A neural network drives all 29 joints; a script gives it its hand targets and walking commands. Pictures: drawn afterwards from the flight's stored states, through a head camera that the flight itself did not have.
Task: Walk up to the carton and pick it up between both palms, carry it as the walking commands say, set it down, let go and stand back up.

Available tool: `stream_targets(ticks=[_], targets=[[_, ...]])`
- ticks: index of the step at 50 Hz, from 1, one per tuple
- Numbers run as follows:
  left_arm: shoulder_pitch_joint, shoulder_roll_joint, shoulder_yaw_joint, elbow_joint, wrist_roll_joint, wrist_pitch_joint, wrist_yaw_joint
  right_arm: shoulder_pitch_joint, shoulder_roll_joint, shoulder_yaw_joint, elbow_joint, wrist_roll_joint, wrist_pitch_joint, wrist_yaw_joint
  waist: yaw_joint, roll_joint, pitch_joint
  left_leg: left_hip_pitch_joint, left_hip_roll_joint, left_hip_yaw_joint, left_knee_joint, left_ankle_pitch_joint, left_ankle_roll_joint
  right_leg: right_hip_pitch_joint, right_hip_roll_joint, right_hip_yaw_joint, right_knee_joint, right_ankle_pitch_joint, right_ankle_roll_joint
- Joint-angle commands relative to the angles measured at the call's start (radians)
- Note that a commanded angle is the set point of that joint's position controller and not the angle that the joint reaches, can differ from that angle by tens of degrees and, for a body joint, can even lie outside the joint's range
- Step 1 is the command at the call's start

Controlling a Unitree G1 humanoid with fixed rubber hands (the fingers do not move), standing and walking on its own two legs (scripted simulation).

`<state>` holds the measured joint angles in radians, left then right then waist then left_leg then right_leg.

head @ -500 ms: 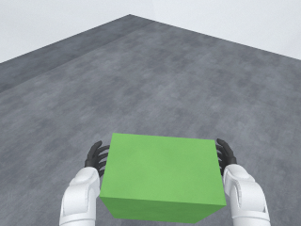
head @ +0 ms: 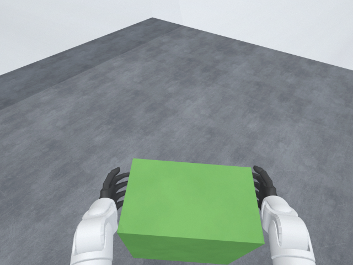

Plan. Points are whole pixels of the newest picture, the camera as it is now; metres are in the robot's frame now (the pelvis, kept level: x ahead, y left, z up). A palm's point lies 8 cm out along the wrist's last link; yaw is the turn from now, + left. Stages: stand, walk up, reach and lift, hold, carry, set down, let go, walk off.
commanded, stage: carry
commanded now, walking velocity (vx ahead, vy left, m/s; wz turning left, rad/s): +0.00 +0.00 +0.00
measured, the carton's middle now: (185, 217) +0.26 +0.00 -0.04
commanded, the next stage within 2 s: none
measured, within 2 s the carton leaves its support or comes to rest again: neither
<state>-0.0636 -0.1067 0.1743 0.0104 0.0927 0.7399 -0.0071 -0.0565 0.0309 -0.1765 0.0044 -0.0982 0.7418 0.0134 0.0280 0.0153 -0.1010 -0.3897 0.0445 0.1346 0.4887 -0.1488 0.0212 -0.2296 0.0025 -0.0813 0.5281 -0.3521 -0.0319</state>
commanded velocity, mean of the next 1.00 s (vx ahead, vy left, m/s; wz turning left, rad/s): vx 0.00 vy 0.00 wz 0.00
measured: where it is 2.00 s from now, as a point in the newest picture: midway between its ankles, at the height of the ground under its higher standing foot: outside the picture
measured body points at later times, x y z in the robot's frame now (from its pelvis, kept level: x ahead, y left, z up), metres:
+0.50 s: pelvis +0.00 +0.00 +0.00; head -0.02 -0.01 +0.45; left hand +0.27 +0.17 +0.03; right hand +0.28 -0.18 +0.03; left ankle +0.06 +0.11 -0.73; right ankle -0.05 -0.09 -0.73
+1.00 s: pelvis +0.00 +0.00 +0.00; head -0.02 -0.01 +0.45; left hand +0.27 +0.17 +0.03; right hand +0.28 -0.18 +0.02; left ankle +0.06 +0.11 -0.73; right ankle -0.05 -0.09 -0.73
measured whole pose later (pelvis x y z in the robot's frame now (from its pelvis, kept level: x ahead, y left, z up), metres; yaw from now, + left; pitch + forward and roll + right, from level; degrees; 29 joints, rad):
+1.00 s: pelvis +0.00 +0.00 +0.00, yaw +0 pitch +3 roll +0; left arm -0.06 -0.10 0.17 0.04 0.09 0.71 0.00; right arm -0.05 0.03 -0.18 0.03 -0.10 0.71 0.02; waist 0.03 0.01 -0.11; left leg -0.39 0.04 0.13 0.49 -0.15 0.02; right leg -0.23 0.00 -0.08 0.53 -0.35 -0.03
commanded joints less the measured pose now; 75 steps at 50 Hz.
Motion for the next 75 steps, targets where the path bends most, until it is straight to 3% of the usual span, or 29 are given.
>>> stream_targets(ticks=[1,2,3,6,10,13,15,17,25,29,34,38,39,41,42,43,45,50,52,53,56,59,61,63,67,69,70,74,75], targets=[[-0.380,-0.497,-0.482,-0.076,-0.087,-0.053,-0.130,-0.396,0.564,0.472,-0.089,0.059,-0.058,0.103,-0.018,-0.062,-0.284,0.217,0.108,-0.109,0.015,0.295,0.010,0.040,-0.158,0.066,-0.014,0.398,0.003],[-0.426,-0.509,-0.496,-0.117,-0.082,-0.068,-0.126,-0.379,0.604,0.466,-0.069,0.059,-0.068,0.111,-0.016,0.039,-0.299,0.223,0.119,-0.105,-0.029,0.262,-0.003,0.055,-0.155,0.048,0.006,0.277,-0.013],[-0.447,-0.534,-0.568,-0.263,-0.152,-0.046,-0.118,-0.406,0.627,0.552,-0.204,0.131,-0.049,0.106,-0.016,-0.023,-0.274,0.188,0.112,-0.122,-0.016,0.281,0.008,0.083,-0.147,0.039,-0.015,0.278,0.002],[-0.378,-0.503,-0.512,-0.114,-0.098,-0.037,-0.124,-0.396,0.587,0.493,-0.104,0.084,-0.046,0.109,-0.017,-0.021,-0.202,0.194,0.140,-0.151,-0.061,0.126,0.021,-0.004,-0.112,0.032,-0.084,0.053,-0.010],[-0.500,-0.533,-0.577,-0.222,-0.149,-0.032,-0.122,-0.419,0.635,0.539,-0.139,0.121,-0.034,0.113,-0.018,0.019,-0.238,0.215,0.131,-0.149,-0.070,0.160,-0.006,0.002,-0.113,0.027,-0.036,0.079,-0.016],[-0.372,-0.496,-0.506,-0.107,-0.096,-0.050,-0.121,-0.447,0.545,0.516,-0.164,0.088,-0.062,0.103,-0.019,-0.094,-0.245,0.181,0.102,-0.094,0.000,0.205,-0.007,0.022,-0.161,0.056,-0.054,0.318,0.008],[-0.455,-0.512,-0.546,-0.283,-0.157,-0.053,-0.121,-0.394,0.631,0.575,-0.209,0.139,-0.044,0.100,-0.021,-0.119,-0.281,0.189,0.100,-0.097,-0.001,0.163,-0.002,0.071,-0.168,0.057,-0.054,0.391,0.003],[-0.446,-0.515,-0.502,-0.129,-0.105,-0.070,-0.128,-0.392,0.583,0.469,-0.082,0.059,-0.065,0.104,-0.022,-0.057,-0.307,0.190,0.093,-0.082,0.013,0.275,-0.013,0.068,-0.174,0.041,0.002,0.469,0.006],[-0.409,-0.485,-0.495,-0.085,-0.075,-0.061,-0.123,-0.432,0.551,0.459,-0.071,0.061,-0.067,0.108,-0.016,0.025,-0.248,0.216,0.133,-0.145,-0.064,0.169,0.009,-0.021,-0.112,0.036,-0.032,0.065,-0.019],[-0.376,-0.497,-0.501,-0.075,-0.089,-0.046,-0.126,-0.424,0.587,0.511,-0.089,0.089,-0.051,0.109,-0.017,-0.052,-0.232,0.163,0.124,-0.150,-0.065,0.016,0.008,0.031,-0.132,0.053,-0.090,0.063,-0.014],[-0.459,-0.533,-0.576,-0.253,-0.158,-0.063,-0.120,-0.424,0.607,0.543,-0.230,0.125,-0.071,0.104,-0.014,-0.021,-0.271,0.214,0.117,-0.115,-0.020,0.233,-0.002,0.029,-0.157,0.056,-0.042,0.264,0.002],[-0.398,-0.498,-0.514,-0.108,-0.100,-0.069,-0.124,-0.382,0.573,0.492,-0.074,0.066,-0.068,0.104,-0.021,-0.107,-0.249,0.174,0.113,-0.108,-0.001,0.200,0.007,0.046,-0.171,0.080,-0.072,0.333,0.017],[-0.454,-0.535,-0.564,-0.252,-0.156,-0.071,-0.120,-0.398,0.610,0.541,-0.189,0.120,-0.067,0.101,-0.022,-0.015,-0.283,0.205,0.104,-0.098,-0.015,0.251,0.004,0.059,-0.167,0.060,-0.021,0.344,0.000],[-0.343,-0.465,-0.437,0.039,-0.036,-0.061,-0.126,-0.381,0.540,0.429,0.016,0.021,-0.068,0.107,-0.015,-0.059,-0.278,0.213,0.113,-0.101,0.000,0.275,0.018,0.033,-0.150,0.062,-0.022,0.310,0.007],[-0.373,-0.517,-0.545,-0.187,-0.129,-0.065,-0.117,-0.413,0.583,0.545,-0.225,0.121,-0.075,0.099,-0.020,-0.070,-0.314,0.231,0.123,-0.128,0.005,0.344,0.019,0.063,-0.134,0.031,-0.004,0.318,0.004],[-0.404,-0.500,-0.460,-0.060,-0.065,-0.081,-0.125,-0.384,0.558,0.453,-0.058,0.037,-0.080,0.099,-0.019,-0.035,-0.289,0.200,0.123,-0.114,0.002,0.312,0.016,0.058,-0.152,0.052,-0.007,0.306,0.003],[-0.429,-0.505,-0.554,-0.216,-0.134,-0.068,-0.122,-0.390,0.599,0.525,-0.155,0.105,-0.069,0.094,-0.017,-0.007,-0.263,0.221,0.113,-0.092,0.011,0.313,0.013,0.012,-0.149,0.043,-0.022,0.325,0.005],[-0.374,-0.491,-0.500,-0.133,-0.103,-0.063,-0.123,-0.395,0.576,0.499,-0.130,0.078,-0.066,0.101,-0.021,-0.078,-0.252,0.201,0.123,-0.128,-0.019,0.225,0.013,0.008,-0.145,0.054,-0.055,0.213,0.008],[-0.449,-0.503,-0.529,-0.186,-0.126,-0.074,-0.121,-0.373,0.586,0.494,-0.105,0.076,-0.069,0.101,-0.021,-0.005,-0.212,0.175,0.111,-0.101,-0.036,0.159,0.007,-0.003,-0.153,0.060,-0.065,0.197,0.004],[-0.370,-0.488,-0.445,-0.043,-0.072,-0.081,-0.121,-0.408,0.561,0.456,-0.092,0.047,-0.096,0.092,-0.013,-0.124,-0.254,0.184,0.101,-0.102,0.008,0.200,0.014,0.048,-0.154,0.043,-0.068,0.294,0.019],[-0.533,-0.612,-0.783,-0.602,-0.332,0.027,-0.118,-0.482,0.690,0.739,-0.564,0.301,0.020,0.090,-0.016,0.011,-0.238,0.152,0.102,-0.129,-0.070,-0.212,0.015,0.022,-0.122,0.032,-0.042,-0.145,-0.032],[-0.351,-0.532,-0.564,-0.138,-0.149,0.097,-0.133,-0.315,0.612,0.530,-0.124,0.108,0.088,0.108,-0.005,-0.151,-0.192,-0.026,0.041,-0.080,0.050,-0.340,0.006,0.124,-0.215,0.204,-0.234,-0.342,-0.092],[-0.494,-0.650,-0.792,-0.578,-0.377,0.165,-0.138,-0.502,0.718,0.800,-0.568,0.350,0.169,0.110,0.008,-0.232,-0.114,-0.167,-0.035,-0.002,0.148,-0.236,-0.026,0.207,-0.342,0.312,-0.305,-0.004,-0.116],[-0.482,-0.660,-0.804,-0.507,-0.367,0.274,-0.142,-0.507,0.737,0.751,-0.515,0.355,0.273,0.131,0.001,-0.145,-0.048,-0.197,-0.015,-0.033,0.175,-0.253,0.005,0.177,-0.364,0.320,-0.296,0.026,-0.162],[-0.481,-0.690,-0.807,-0.538,-0.393,0.363,-0.157,-0.426,0.763,0.725,-0.463,0.363,0.368,0.141,-0.011,-0.018,-0.237,0.289,0.005,-0.066,-0.094,-0.098,0.037,0.037,-0.199,0.057,-0.012,0.082,-0.047],[-0.547,-0.660,-0.679,-0.357,-0.289,0.290,-0.166,-0.463,0.702,0.576,-0.316,0.257,0.279,0.155,-0.047,0.303,-0.290,0.633,0.291,-0.488,-0.157,0.206,0.191,-0.382,-0.039,-0.062,0.379,-0.129,0.017],[-0.549,-0.672,-0.754,-0.490,-0.349,0.304,-0.165,-0.476,0.753,0.678,-0.452,0.330,0.299,0.158,-0.050,0.199,-0.171,0.602,0.318,-0.504,-0.202,0.202,0.244,-0.474,-0.043,0.006,0.308,-0.275,0.014],[-0.448,-0.694,-0.650,-0.335,-0.290,0.237,-0.168,-0.401,0.733,0.592,-0.362,0.226,0.237,0.154,-0.053,0.007,-0.288,0.563,0.283,-0.392,-0.221,0.207,0.185,-0.348,-0.039,-0.010,0.165,-0.154,0.012],[-0.462,-0.725,-0.698,-0.417,-0.323,0.244,-0.156,-0.420,0.749,0.640,-0.463,0.277,0.245,0.154,-0.051,0.087,-0.293,0.589,0.264,-0.337,-0.229,0.188,0.162,-0.352,-0.021,-0.047,0.163,-0.116,0.017]])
